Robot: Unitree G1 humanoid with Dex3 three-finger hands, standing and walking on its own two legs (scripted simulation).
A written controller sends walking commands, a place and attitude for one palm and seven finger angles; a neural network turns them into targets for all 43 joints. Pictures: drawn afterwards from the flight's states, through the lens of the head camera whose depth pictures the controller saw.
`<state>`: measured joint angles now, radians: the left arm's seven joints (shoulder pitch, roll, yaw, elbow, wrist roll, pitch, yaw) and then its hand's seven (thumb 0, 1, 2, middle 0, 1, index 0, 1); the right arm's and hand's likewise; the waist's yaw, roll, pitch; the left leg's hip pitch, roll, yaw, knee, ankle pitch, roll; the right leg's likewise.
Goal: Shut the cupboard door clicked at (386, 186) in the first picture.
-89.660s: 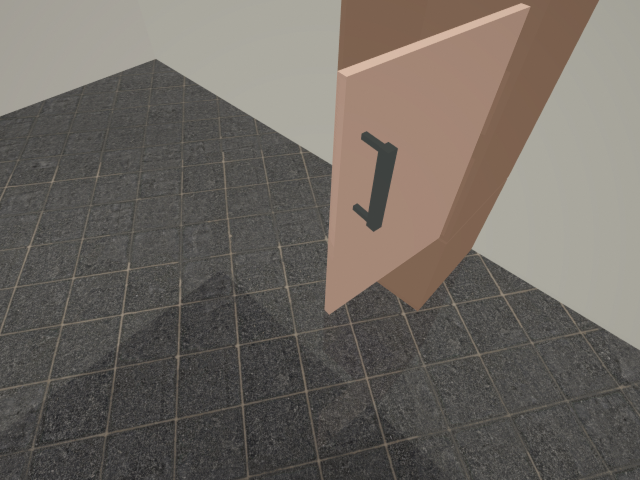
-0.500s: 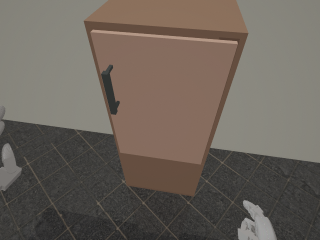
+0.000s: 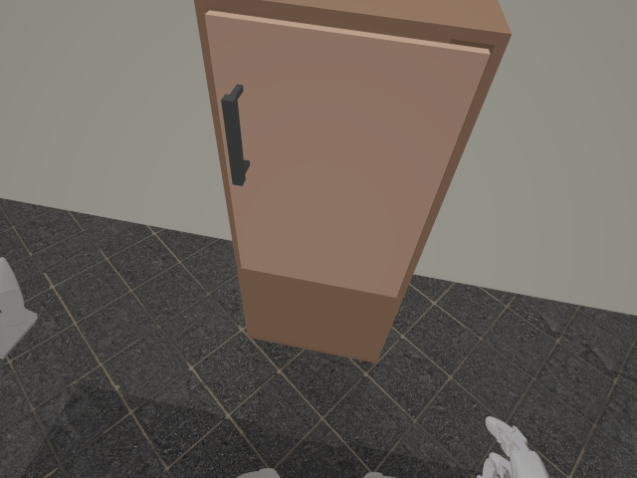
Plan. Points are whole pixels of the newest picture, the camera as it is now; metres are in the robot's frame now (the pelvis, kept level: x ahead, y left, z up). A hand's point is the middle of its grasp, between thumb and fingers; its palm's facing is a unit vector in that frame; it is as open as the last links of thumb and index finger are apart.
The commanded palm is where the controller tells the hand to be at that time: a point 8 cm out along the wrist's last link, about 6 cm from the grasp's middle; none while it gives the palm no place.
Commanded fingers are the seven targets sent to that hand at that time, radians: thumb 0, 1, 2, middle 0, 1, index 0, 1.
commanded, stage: step back with the hand held close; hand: left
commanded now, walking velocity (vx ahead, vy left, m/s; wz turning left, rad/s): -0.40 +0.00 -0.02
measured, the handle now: (238, 137) +0.62 +0.17 +0.09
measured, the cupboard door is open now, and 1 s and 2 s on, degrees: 0 0 0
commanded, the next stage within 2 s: stop stepping back and stand still in 0.34 s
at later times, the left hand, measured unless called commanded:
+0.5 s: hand out of the picture +0.09 +0.18 +0.20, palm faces +0.19 -0.80 -0.56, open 7.4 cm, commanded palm +0.02 +0.25 +0.20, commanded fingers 0.00 0.90 0.90 -0.20 -0.30 -0.20 -0.30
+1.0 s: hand out of the picture +0.00 +0.23 +0.22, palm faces +0.35 -0.79 -0.50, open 7.4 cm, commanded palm -0.05 +0.28 +0.20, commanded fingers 0.00 0.90 0.90 -0.20 -0.30 -0.20 -0.30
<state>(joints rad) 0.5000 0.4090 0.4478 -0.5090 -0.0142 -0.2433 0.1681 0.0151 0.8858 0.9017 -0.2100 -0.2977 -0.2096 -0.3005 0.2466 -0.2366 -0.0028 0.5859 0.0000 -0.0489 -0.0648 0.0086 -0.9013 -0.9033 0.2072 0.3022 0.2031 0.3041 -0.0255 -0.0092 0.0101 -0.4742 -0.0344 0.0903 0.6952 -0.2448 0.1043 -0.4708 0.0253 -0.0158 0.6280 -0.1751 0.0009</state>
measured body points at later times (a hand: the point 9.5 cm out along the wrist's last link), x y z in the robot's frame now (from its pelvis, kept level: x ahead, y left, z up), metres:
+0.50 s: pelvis -0.13 -0.04 +0.01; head -0.08 -0.01 +0.45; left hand +0.07 +0.22 +0.23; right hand +0.06 -0.27 -0.06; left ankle +0.07 +0.04 -0.70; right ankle -0.25 -0.14 -0.71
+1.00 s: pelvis -0.20 -0.01 +0.03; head -0.22 +0.01 +0.48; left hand -0.02 +0.27 +0.25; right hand -0.07 -0.23 -0.04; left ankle -0.12 +0.07 -0.71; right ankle -0.27 -0.10 -0.70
